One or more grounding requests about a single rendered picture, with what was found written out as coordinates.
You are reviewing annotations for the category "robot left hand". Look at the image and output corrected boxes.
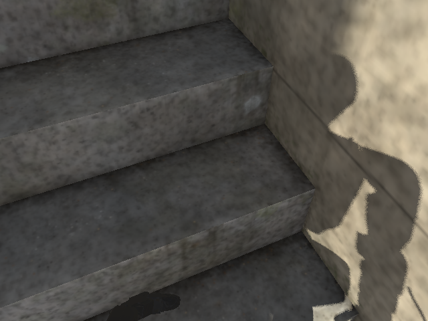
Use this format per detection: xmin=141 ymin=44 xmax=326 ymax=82
xmin=107 ymin=292 xmax=181 ymax=321

